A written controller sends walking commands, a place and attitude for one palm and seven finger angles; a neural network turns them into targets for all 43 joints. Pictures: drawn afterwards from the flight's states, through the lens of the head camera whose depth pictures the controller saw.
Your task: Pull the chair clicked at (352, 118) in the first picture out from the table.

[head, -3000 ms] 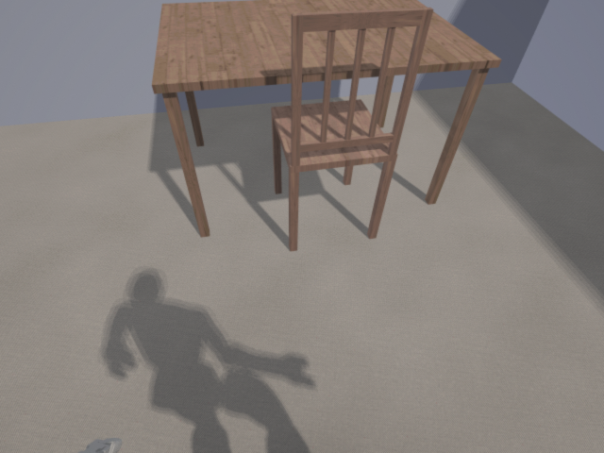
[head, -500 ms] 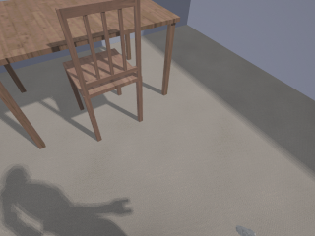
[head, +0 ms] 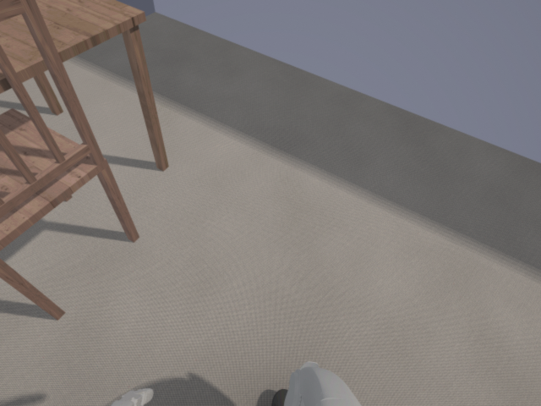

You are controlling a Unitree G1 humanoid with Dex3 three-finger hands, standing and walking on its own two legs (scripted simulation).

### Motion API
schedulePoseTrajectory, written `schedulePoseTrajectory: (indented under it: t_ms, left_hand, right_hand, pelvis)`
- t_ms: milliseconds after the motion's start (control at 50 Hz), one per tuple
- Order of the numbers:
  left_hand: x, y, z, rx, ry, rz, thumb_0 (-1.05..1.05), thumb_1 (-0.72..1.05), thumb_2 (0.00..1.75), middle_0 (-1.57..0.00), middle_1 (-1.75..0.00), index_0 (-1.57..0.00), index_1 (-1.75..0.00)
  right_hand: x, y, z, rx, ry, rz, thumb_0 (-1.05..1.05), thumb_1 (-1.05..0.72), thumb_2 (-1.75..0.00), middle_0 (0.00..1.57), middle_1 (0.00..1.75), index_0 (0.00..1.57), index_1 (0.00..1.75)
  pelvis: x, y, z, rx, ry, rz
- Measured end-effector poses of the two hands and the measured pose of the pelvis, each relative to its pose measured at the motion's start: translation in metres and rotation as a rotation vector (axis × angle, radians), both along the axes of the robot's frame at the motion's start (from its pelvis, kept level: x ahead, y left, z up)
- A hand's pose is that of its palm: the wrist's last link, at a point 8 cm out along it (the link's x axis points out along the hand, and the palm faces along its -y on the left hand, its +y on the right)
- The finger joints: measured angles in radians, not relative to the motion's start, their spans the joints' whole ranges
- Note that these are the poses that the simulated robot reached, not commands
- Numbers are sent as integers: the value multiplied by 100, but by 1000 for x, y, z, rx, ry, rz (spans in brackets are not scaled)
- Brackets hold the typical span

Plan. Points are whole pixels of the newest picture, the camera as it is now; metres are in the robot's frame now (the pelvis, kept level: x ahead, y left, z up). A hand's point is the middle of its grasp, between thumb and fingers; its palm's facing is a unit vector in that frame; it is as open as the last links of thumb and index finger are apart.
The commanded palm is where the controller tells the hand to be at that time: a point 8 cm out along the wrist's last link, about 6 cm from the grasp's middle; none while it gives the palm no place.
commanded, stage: walk to a spot facing it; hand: left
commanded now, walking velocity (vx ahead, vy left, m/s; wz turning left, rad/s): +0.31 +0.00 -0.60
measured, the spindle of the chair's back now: out of the picture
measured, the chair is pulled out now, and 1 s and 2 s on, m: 0.00 0.00 0.00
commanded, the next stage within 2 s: none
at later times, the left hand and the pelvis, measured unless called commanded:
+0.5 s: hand (150, 316) +0.28 +0.21 -0.16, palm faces -0.18 -0.95 -0.25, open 7.3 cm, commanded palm none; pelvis +0.24 +0.02 +0.00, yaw -17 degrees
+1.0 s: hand (226, 181) +0.62 +0.11 -0.15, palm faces -0.57 -0.79 -0.20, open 7.4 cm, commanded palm none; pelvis +0.40 +0.02 +0.00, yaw -37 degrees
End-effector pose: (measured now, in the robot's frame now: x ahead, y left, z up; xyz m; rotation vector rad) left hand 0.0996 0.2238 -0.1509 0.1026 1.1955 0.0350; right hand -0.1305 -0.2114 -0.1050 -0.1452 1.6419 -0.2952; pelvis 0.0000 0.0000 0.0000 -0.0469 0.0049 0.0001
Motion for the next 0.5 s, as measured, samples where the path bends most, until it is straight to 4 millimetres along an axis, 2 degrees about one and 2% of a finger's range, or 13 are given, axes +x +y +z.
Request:
schedulePoseTrajectory:
  t_ms: [80, 140, 180, 220, 280, 320, 400, 500]
  left_hand:
    - [65, -24, -6, -14, -37, -82, 0, 91, 90, -19, -30, -20, -29]
    - [99, -31, -10, -1, -82, -88, 0, 91, 90, -20, -30, -20, -29]
    - [108, -29, -7, 20, -60, -89, 0, 91, 90, -20, -30, -20, -29]
    - [117, -20, 0, 60, -30, -89, -1, 92, 90, -20, -30, -20, -29]
    - [130, -6, 13, 118, 24, -129, -1, 93, 90, -20, -30, -20, -29]
    - [141, 3, 21, 140, 50, -145, -1, 93, 90, -20, -30, -20, -29]
    - [162, 18, 33, 165, 86, -147, 0, 92, 90, -20, -30, -20, -29]
    - [187, 37, 29, 175, 158, -132, 0, 91, 90, -20, -30, -20, -29]
  right_hand:
    - [10, 15, -7, 37, 60, -103, 0, -91, -90, 20, 30, 20, 30]
    - [42, 13, -23, 63, 49, -141, 1, -91, -90, 20, 30, 21, 30]
    - [84, 6, -32, 62, -22, -144, 1, -91, -90, 20, 30, 21, 30]
    - [138, -2, -35, 52, -138, -140, 1, -91, -90, 20, 30, 21, 30]
    - [222, -14, -33, 36, -322, -126, 1, -91, -90, 20, 30, 20, 30]
    - [269, -27, -28, 6, -403, -110, 1, -94, -90, 20, 30, 21, 30]
    - [354, -41, -19, -16, -526, -64, 1, -95, -90, 20, 30, 20, 30]
    - [452, -39, -11, -30, -612, -5, 1, -93, -90, 19, 30, 20, 30]
  pelvis:
    - [41, -7, -9, 19, -11, -68]
    - [74, -14, -19, 47, -13, -99]
    - [90, -15, -16, 35, -30, -118]
    - [108, -16, -10, 30, -32, -142]
    - [135, -15, -1, 40, -17, -178]
    - [153, -10, 3, 47, -6, -199]
    - [191, 1, 8, 58, 16, -248]
    - [245, 15, 4, 56, 31, -300]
